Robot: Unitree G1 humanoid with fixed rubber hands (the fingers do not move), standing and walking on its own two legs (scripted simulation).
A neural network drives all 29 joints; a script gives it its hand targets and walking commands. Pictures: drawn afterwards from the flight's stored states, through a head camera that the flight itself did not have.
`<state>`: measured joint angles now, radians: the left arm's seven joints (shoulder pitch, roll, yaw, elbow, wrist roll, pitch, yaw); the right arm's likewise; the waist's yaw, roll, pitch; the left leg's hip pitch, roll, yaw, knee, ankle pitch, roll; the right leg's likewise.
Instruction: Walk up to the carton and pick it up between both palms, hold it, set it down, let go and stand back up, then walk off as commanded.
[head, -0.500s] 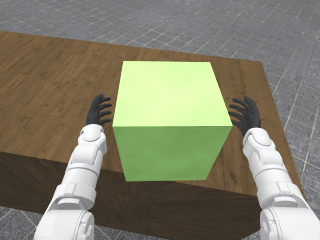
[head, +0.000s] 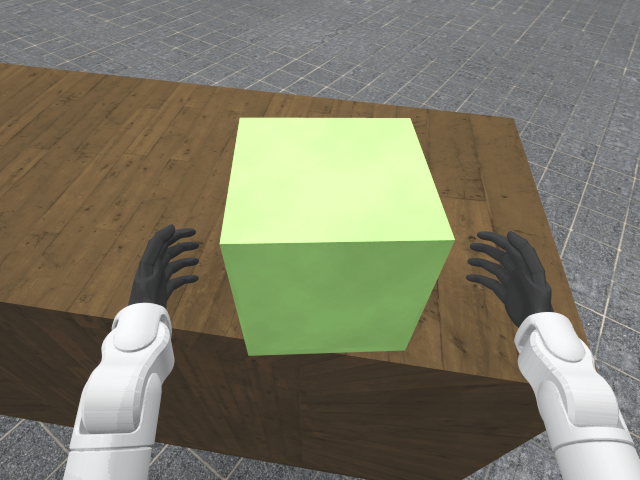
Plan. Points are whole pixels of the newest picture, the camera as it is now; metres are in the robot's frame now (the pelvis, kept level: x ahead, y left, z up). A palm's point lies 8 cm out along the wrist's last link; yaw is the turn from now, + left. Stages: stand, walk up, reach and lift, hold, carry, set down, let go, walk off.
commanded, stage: set down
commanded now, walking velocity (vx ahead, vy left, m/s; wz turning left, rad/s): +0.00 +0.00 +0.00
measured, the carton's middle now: (326, 240) +0.39 +0.01 +0.10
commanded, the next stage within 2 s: none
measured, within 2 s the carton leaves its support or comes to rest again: neither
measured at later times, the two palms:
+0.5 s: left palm (123, 353) +0.23 +0.20 +0.11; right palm (560, 365) +0.24 -0.23 +0.11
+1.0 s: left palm (111, 406) +0.19 +0.20 +0.09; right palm (568, 427) +0.19 -0.22 +0.09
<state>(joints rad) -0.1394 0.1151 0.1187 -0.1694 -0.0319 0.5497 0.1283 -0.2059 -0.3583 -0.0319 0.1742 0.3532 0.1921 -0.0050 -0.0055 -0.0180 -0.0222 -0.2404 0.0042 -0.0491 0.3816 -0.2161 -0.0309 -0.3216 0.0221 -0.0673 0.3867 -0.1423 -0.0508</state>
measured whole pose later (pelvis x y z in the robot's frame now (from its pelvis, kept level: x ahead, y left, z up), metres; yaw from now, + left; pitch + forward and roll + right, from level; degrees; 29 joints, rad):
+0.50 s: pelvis -0.02 +0.00 +0.00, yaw -1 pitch +0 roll +1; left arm 0.04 0.11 0.11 -0.36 -0.04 0.69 0.16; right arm 0.04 -0.37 -0.03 -0.10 0.38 0.33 0.01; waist -0.01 -0.03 -0.07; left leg -0.19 0.00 -0.04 0.38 -0.19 -0.03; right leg -0.28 0.02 -0.06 0.39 -0.12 -0.05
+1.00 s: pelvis -0.02 +0.00 +0.00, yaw -1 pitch -2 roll +1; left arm 0.31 0.12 0.07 -0.51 -0.05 0.59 0.16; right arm 0.30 -0.35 -0.03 -0.30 0.37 0.34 0.00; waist -0.01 -0.03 0.00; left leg -0.11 0.00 -0.03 0.35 -0.19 -0.03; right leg -0.22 0.02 -0.04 0.39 -0.13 -0.05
